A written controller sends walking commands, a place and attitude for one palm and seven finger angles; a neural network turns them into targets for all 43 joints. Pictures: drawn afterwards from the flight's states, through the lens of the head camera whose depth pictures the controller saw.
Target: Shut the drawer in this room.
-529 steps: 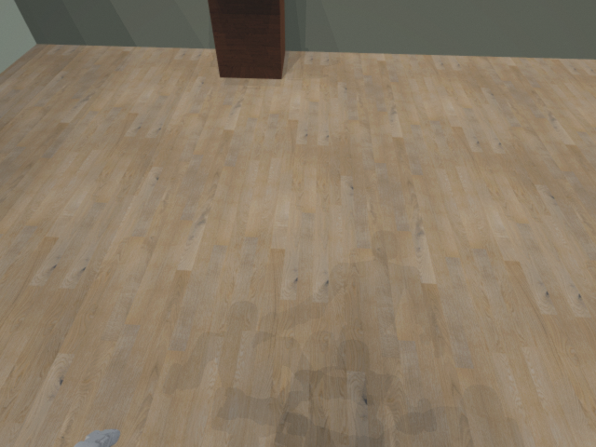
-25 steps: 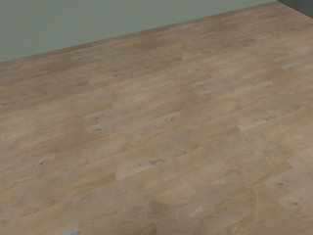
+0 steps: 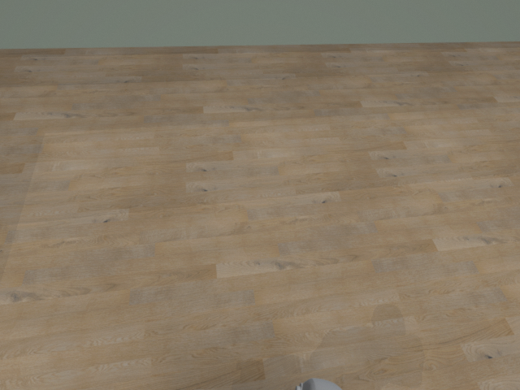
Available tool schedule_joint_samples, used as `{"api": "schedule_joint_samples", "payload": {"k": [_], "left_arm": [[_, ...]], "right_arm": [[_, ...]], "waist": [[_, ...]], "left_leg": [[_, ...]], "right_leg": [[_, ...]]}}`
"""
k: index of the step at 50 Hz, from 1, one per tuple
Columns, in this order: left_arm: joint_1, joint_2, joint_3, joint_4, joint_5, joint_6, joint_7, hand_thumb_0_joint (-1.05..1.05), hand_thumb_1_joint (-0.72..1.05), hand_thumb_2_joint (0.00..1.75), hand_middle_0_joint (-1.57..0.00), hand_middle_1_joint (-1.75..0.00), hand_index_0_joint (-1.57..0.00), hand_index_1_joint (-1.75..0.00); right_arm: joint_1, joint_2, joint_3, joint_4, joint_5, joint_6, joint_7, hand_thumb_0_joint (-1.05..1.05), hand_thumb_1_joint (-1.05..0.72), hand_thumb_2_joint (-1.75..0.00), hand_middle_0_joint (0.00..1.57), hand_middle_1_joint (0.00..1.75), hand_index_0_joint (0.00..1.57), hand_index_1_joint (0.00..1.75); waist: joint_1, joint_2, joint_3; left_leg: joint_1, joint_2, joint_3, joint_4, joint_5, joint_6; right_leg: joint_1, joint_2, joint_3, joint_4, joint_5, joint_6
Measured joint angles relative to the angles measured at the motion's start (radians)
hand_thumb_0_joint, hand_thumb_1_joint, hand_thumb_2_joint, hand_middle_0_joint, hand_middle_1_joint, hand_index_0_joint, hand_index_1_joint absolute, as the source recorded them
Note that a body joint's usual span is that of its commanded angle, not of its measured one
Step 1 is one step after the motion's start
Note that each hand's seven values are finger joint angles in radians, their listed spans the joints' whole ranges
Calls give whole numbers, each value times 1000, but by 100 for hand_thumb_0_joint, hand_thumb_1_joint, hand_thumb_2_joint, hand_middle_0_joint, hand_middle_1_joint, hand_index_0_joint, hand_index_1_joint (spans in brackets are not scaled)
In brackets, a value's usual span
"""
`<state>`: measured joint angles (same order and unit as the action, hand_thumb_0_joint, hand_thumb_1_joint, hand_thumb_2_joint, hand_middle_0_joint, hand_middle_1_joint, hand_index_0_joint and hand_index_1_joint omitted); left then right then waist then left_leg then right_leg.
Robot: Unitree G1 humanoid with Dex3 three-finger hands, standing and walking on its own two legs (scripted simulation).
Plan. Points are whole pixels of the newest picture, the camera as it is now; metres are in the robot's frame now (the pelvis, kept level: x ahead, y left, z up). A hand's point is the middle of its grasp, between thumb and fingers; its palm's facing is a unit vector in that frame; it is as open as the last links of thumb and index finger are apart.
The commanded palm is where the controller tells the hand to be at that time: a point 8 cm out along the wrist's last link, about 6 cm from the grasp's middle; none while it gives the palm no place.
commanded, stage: turn or walk to find it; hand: left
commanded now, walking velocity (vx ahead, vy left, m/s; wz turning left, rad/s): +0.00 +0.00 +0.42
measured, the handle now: out of the picture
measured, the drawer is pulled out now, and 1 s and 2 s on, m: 0.17 0.17 0.17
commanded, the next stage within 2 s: none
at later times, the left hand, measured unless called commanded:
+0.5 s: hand out of the picture +0.03 +0.16 -0.15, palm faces +0.22 -0.94 -0.26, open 7.3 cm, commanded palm none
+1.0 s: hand out of the picture -0.07 +0.23 -0.16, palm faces +0.44 -0.86 -0.25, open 7.4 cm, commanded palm none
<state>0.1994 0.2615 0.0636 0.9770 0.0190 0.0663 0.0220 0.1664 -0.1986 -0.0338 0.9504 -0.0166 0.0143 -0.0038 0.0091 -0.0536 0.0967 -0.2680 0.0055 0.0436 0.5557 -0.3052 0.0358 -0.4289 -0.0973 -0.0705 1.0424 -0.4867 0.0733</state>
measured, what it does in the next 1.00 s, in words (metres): steps on the spot, turning left: right foot, then left foot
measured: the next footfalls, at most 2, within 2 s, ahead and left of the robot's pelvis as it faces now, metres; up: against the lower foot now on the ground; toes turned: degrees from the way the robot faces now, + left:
right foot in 0.30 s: +0.05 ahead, -0.14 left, +0.00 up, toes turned +3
left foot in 0.72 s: -0.03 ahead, +0.11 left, +0.00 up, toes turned +23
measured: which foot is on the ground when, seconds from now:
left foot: down 0.00-0.30, up 0.32-0.70, down 0.72-1.00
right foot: up 0.00-0.28, down 0.30-0.72, up 0.74-1.00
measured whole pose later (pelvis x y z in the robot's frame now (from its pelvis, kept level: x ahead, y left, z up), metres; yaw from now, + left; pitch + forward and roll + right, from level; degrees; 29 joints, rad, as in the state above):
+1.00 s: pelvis -0.04 +0.00 +0.01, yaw +24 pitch +0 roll -1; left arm 0.19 0.26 0.07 0.96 0.02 0.06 0.02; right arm 0.16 -0.19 -0.03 0.95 -0.01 0.02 0.00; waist 0.01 -0.02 0.08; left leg -0.23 -0.02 -0.01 0.45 -0.22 0.05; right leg -0.43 -0.09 -0.04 0.99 -0.42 0.09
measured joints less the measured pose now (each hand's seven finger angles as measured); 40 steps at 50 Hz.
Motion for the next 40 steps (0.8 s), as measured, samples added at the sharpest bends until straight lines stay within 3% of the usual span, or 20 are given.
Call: {"api": "schedule_joint_samples", "payload": {"k": [8,12,14,16,18,21,24,27,32,35,36,38,40], "left_arm": [[-43,-13,-5,-30,-4,-9,-2,1,91,90,-20,-30,-20,-30],[-67,-33,-13,-51,-8,-18,-1,1,91,90,-20,-30,-20,-30],[-67,-43,-18,-64,-9,-31,-1,0,91,90,-20,-30,-20,-30],[-62,-57,-23,-70,-1,-49,2,0,91,90,-20,-30,-20,-30],[-50,-74,-30,-73,3,-57,2,0,91,89,-20,-30,-20,-30],[-25,-91,-36,-70,4,-56,3,0,91,89,-20,-30,-20,-30],[-5,-98,-38,-58,7,-55,4,0,91,89,-20,-30,-20,-30],[14,-97,-39,-48,11,-57,3,0,91,89,-20,-30,-20,-30],[41,-75,-31,-28,17,-56,0,0,91,89,-20,-30,-20,-30],[58,-51,-20,-13,12,-46,-1,0,91,89,-20,-30,-20,-30],[64,-40,-14,-9,7,-39,-1,0,91,89,-20,-30,-20,-30],[62,-15,-5,4,4,-15,3,0,91,89,-20,-30,-20,-30],[53,-1,2,19,3,6,5,1,91,89,-20,-30,-20,-30]], "right_arm": [[14,8,1,8,-2,6,0,0,-90,-90,20,29,20,30],[27,1,-8,12,-5,18,4,0,-90,-90,20,30,20,30],[35,-6,-13,13,-3,24,6,0,-90,-90,20,30,20,30],[39,-20,-22,15,4,30,8,0,-90,-90,20,29,20,30],[40,-32,-33,17,3,44,8,0,-90,-90,20,29,20,30],[36,-49,-44,23,0,56,14,0,-91,-90,20,29,20,30],[33,-59,-47,25,0,58,19,0,-91,-90,20,29,20,30],[27,-60,-43,31,2,62,19,0,-91,-90,20,29,20,30],[-2,-51,-28,35,9,58,18,0,-91,-90,20,29,20,30],[-16,-45,-18,20,11,41,18,0,-91,-90,20,29,20,30],[-20,-42,-16,14,9,32,19,0,-91,-90,20,29,20,30],[-34,-25,-10,5,6,18,19,0,-91,-90,20,29,20,30],[-36,-11,-3,-4,2,10,10,0,-91,-90,20,29,20,30]], "waist": [[-11,39,-8],[-26,60,-15],[-27,67,-23],[-25,85,-26],[-28,95,-26],[-27,96,-24],[-28,91,-19],[-21,76,-14],[6,44,0],[13,28,-2],[14,20,-5],[27,-9,2],[26,-10,-1]], "left_leg": [[31,-24,-53,-83,58,2],[14,-37,-88,-62,57,-12],[-6,-45,-104,-32,47,-24],[-42,-48,-117,46,-5,-37],[-104,-57,-111,227,-132,-44],[-182,-46,-83,490,-137,-58],[-201,-15,-66,568,-102,-77],[-174,9,-54,508,-117,-90],[-84,24,-16,283,-156,-86],[-5,24,19,76,-48,-73],[6,20,21,36,5,-49],[-3,4,31,60,-11,-13],[3,1,22,43,-18,1]], "right_leg": [[9,24,32,-118,37,9],[75,43,32,-279,60,-1],[133,51,22,-413,141,-5],[164,57,3,-481,191,-59],[169,47,-21,-468,176,-86],[197,30,-48,-498,182,-89],[217,16,-77,-525,194,-86],[226,0,-102,-535,197,-82],[220,-32,-139,-511,188,-63],[199,-54,-164,-455,161,-38],[179,-65,-164,-413,145,-30],[119,-62,-96,-269,11,-17],[59,-34,-38,-118,-26,-13]]}}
